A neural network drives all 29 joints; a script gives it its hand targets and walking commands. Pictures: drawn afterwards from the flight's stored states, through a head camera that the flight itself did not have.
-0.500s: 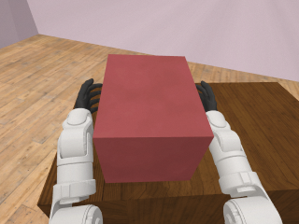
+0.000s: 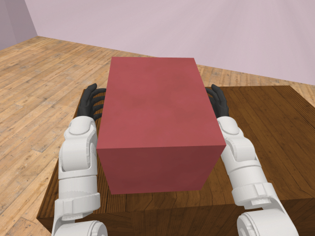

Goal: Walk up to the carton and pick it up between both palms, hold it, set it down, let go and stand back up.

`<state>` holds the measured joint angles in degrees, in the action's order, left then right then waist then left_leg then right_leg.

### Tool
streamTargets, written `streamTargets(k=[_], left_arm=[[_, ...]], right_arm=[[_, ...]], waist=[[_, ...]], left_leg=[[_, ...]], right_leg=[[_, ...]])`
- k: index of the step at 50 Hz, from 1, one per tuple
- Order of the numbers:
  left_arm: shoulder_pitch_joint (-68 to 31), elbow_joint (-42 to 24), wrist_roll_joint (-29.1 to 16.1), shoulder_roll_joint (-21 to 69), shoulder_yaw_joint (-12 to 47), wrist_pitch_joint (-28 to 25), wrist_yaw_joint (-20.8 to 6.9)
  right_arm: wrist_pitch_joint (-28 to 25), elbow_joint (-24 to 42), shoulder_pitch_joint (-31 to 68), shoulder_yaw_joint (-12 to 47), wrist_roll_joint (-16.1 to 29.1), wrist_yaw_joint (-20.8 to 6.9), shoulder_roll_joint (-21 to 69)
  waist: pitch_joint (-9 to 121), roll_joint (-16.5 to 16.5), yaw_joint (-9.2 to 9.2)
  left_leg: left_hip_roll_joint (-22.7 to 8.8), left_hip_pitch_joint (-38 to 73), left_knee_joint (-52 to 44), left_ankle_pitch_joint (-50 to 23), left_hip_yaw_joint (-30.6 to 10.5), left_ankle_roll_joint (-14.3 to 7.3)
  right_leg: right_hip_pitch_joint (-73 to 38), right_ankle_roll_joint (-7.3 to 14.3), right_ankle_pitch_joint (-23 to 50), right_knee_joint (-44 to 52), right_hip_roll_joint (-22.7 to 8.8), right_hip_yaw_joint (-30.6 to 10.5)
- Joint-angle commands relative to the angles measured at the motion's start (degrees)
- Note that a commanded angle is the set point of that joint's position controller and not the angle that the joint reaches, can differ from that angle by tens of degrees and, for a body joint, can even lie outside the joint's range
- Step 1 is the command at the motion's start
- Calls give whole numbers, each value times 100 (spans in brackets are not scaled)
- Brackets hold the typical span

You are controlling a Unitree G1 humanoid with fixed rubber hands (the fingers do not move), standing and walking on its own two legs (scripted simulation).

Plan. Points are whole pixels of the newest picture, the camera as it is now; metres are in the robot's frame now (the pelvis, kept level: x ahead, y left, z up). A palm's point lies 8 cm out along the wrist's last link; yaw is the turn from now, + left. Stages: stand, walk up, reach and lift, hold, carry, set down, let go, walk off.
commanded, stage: hold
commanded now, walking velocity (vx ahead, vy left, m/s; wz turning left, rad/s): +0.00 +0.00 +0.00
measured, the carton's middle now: (155, 121) +0.38 +0.00 +0.14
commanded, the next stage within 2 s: none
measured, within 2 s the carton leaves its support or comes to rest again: neither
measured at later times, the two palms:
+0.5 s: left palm (85, 115) +0.35 +0.16 +0.19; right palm (217, 116) +0.36 -0.16 +0.17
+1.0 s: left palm (85, 117) +0.35 +0.16 +0.18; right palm (217, 115) +0.36 -0.16 +0.17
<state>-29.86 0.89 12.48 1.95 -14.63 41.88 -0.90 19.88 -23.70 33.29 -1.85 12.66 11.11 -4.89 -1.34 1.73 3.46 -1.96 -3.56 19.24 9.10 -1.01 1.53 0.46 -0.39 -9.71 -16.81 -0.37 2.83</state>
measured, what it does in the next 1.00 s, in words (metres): stands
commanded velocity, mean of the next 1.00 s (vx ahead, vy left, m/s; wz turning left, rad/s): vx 0.00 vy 0.00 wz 0.00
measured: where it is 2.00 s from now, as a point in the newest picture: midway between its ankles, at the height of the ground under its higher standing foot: outside the picture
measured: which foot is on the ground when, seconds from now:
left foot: down 0.00-1.00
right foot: down 0.00-1.00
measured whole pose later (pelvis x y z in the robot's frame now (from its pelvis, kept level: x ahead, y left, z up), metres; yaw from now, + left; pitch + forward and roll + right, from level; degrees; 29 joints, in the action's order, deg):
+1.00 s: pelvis +0.00 +0.00 +0.00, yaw +0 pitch -6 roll -1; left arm -30.4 2.7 11.8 1.4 -14.7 41.1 -0.7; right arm 20.7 -24.1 33.8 -2.2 12.4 11.3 -4.7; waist -0.7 1.8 3.3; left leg -1.7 -3.7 18.7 8.7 -1.2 1.4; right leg 0.7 -0.5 -9.6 -16.6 -0.6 3.0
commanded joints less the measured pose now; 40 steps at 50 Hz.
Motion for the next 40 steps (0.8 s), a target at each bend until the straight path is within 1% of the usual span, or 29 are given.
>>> streamTargets(k=[1,2,3,4,5,6,7,11,12,13,15,16,19,20,21,22,23,24,25,27,29,31,33,34,35,37,38,39,40], left_arm=[[-3771,-721,-672,2674,2922,-525,-815],[-3814,-717,-636,2654,2863,-560,-845],[-3729,-560,-624,2736,2851,-523,-858],[-3810,-621,-727,2831,2998,-542,-837],[-3670,-365,-565,2709,2878,-502,-847],[-3798,-818,-692,2772,2940,-565,-859],[-4023,-646,-653,2721,2905,-585,-838],[-4092,-586,-752,2811,3004,-615,-845],[-4130,-188,-553,2721,2797,-585,-863],[-4256,-598,-690,2922,3028,-627,-865],[-4175,-603,-760,3018,3166,-635,-831],[-4356,-681,-817,2962,3212,-666,-802],[-4077,-799,-874,3054,3336,-688,-726],[-3826,-503,-801,2965,3197,-616,-738],[-3945,-761,-816,2908,3180,-654,-744],[-3817,-327,-659,2828,2909,-583,-763],[-3970,-699,-777,2947,3146,-629,-770],[-3790,-307,-615,2804,2881,-570,-784],[-4026,-622,-721,2916,3036,-592,-768],[-3960,-441,-739,2932,3087,-617,-729],[-3903,-537,-757,2921,3063,-679,-713],[-3803,-596,-783,3018,3132,-649,-709],[-3865,-606,-715,2860,2976,-610,-749],[-4064,-658,-723,2878,3054,-606,-762],[-3878,-680,-842,2886,3147,-617,-762],[-4090,-523,-848,2959,3191,-661,-730],[-4053,-972,-948,3039,3343,-721,-693],[-3956,-836,-947,3047,3381,-694,-649],[-3921,-1069,-1055,3062,3503,-716,-635]], right_arm=[[-284,2073,4552,2642,432,-507,3421],[-256,2011,4583,2748,446,-498,3542],[-288,1982,4624,2628,421,-490,3455],[-370,2252,4903,2765,462,-501,3541],[-290,1840,4618,2593,420,-473,3430],[-388,2351,4778,2761,442,-470,3619],[-305,1882,4767,2676,433,-503,3526],[-328,1922,4764,2523,302,-499,3568],[-217,1302,4606,2363,213,-528,3510],[-327,1573,4693,2447,233,-547,3703],[-405,1692,4774,2449,275,-575,3610],[-409,1585,4811,2370,337,-584,3589],[-457,2072,4833,2641,491,-563,3535],[-401,1924,4738,2530,515,-536,3396],[-438,2050,4817,2674,517,-534,3539],[-367,1733,4704,2540,400,-527,3375],[-435,2076,4837,2658,413,-548,3563],[-342,1668,4705,2486,332,-541,3392],[-383,1664,4684,2542,334,-567,3425],[-422,1877,4870,2495,403,-609,3483],[-435,2007,4850,2743,500,-580,3558],[-421,1894,4737,2615,473,-547,3480],[-354,1781,4652,2654,469,-545,3491],[-332,1656,4638,2629,449,-565,3469],[-362,1768,4554,2553,399,-559,3442],[-382,1751,4749,2509,468,-569,3451],[-465,2257,4839,2642,516,-561,3621],[-484,2329,4902,2720,571,-554,3497],[-501,2551,4831,2790,634,-531,3556]], waist=[[2625,-142,23],[2537,39,-108],[2517,-148,-87],[2811,-32,-139],[2249,-74,4],[2852,-53,-59],[2567,-122,-91],[2711,-54,26],[2109,-185,51],[2481,-215,11],[2763,-273,73],[2808,-492,161],[3175,-458,100],[2834,-450,42],[2908,-338,54],[2487,-247,53],[2806,-183,22],[2372,-114,-19],[2480,-254,52],[2699,-253,-53],[2792,-34,-142],[2797,-216,-7],[2508,-64,-47],[2476,-236,-16],[2658,-137,86],[2614,-376,43],[3234,-342,32],[3219,-481,-3],[3474,-465,87]], left_leg=[[506,979,3,-1647,247,-13],[496,933,-64,-1524,247,-54],[502,848,-81,-1396,274,-35],[495,875,-65,-1356,210,-93],[519,780,-91,-1176,283,-61],[535,881,-43,-1385,276,-55],[504,828,-103,-1215,236,-69],[522,830,-84,-1236,263,-55],[522,776,-194,-834,302,-66],[488,745,-179,-885,268,-37],[460,899,-114,-1196,201,6],[466,1000,-30,-1305,234,52],[421,1419,126,-2095,168,152],[460,1117,59,-1859,187,97],[442,1029,85,-1740,177,83],[457,950,-29,-1486,228,25],[427,1002,6,-1513,194,22],[426,790,-155,-1201,227,-34],[441,779,-142,-1216,228,10],[429,846,-105,-1274,187,-6],[438,955,-33,-1710,172,-21],[413,1018,36,-1900,144,36],[444,900,-63,-1694,199,-18],[423,915,-62,-1526,198,-2],[459,884,-58,-1473,216,22],[459,959,3,-1479,209,56],[450,1121,67,-1779,179,82],[447,1177,133,-1900,159,97],[441,1298,211,-2201,125,130]], right_leg=[[-591,-328,1711,33,349,133],[-691,-353,1584,56,351,104],[-530,-340,1435,62,323,88],[-569,-317,1432,71,328,75],[-476,-341,1266,100,251,78],[-782,-344,1635,25,340,88],[-443,-336,1291,81,317,129],[-451,-334,1249,73,315,151],[-210,-315,739,203,259,123],[-322,-296,699,138,321,111],[-283,-250,877,157,354,135],[-178,-207,891,118,327,146],[-303,-197,1346,72,428,145],[-347,-272,1316,130,371,109],[-453,-242,1330,60,393,148],[-355,-247,1094,128,351,169],[-397,-251,1108,75,399,214],[-288,-266,839,167,333,159],[-268,-205,819,110,335,183],[-285,-222,798,135,340,140],[-442,-301,1384,91,368,146],[-457,-241,1429,94,398,192],[-412,-284,1328,109,399,161],[-306,-251,1119,123,367,132],[-457,-240,1140,133,348,156],[-221,-232,1051,99,311,116],[-413,-241,1427,28,384,171],[-328,-224,1434,28,392,169],[-417,-231,1771,-22,401,187]])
